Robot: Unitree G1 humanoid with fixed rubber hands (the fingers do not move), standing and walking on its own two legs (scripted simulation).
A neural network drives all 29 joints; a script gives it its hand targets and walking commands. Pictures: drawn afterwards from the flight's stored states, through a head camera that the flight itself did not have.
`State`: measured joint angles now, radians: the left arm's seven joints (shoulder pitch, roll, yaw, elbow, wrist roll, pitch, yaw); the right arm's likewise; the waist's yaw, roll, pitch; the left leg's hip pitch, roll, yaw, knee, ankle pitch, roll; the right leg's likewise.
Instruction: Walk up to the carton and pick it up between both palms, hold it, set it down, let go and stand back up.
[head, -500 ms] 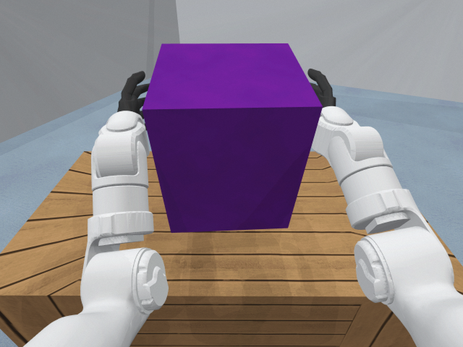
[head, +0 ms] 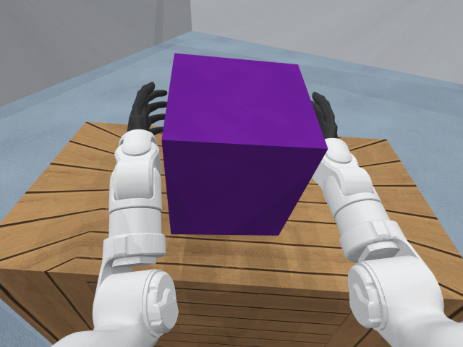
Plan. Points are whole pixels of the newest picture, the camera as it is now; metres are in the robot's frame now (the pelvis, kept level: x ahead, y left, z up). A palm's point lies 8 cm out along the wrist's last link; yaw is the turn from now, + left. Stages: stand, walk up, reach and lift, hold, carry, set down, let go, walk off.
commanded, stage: set down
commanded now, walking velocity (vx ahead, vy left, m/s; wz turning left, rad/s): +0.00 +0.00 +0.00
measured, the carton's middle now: (231, 153) +0.41 +0.01 +0.17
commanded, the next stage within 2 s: none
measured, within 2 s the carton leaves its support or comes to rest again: neither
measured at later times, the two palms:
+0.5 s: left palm (148, 148) +0.38 +0.15 +0.20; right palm (321, 147) +0.40 -0.15 +0.19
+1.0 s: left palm (155, 164) +0.39 +0.15 +0.16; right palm (317, 157) +0.41 -0.15 +0.15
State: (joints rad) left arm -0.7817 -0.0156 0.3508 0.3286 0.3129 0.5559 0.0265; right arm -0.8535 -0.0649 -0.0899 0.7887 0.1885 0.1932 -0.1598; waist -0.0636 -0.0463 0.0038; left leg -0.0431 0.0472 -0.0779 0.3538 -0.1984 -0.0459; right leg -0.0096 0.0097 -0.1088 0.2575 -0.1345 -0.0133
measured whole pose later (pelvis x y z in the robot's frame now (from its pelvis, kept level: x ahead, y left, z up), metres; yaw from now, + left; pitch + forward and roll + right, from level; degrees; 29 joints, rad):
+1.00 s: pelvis +0.00 -0.02 +0.00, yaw -2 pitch -1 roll +0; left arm -0.71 -0.10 0.36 0.43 0.30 0.43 0.14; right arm -0.87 -0.09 -0.19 1.01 0.03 0.04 -0.02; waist 0.04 -0.02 -0.03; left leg -0.13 0.07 -0.05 0.30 -0.16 -0.07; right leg -0.14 0.03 -0.09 0.28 -0.13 -0.04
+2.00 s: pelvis +0.00 -0.02 +0.00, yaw -4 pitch +8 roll +0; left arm -0.68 -0.15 0.40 0.59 0.25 0.22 0.20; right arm -0.91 -0.12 -0.31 1.17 -0.13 -0.08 0.05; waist 0.10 0.01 -0.09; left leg -0.29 0.08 -0.02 0.30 -0.14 -0.07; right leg -0.32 0.04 -0.05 0.29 -0.10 -0.05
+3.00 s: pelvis +0.00 -0.02 +0.00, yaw -4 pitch +9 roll +0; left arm -0.66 -0.20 0.48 0.63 0.33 0.09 0.17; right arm -0.89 -0.09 -0.44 1.18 -0.25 -0.18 0.08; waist 0.12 -0.01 -0.08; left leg -0.33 0.07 0.00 0.30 -0.13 -0.06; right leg -0.38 0.03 -0.04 0.31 -0.10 -0.04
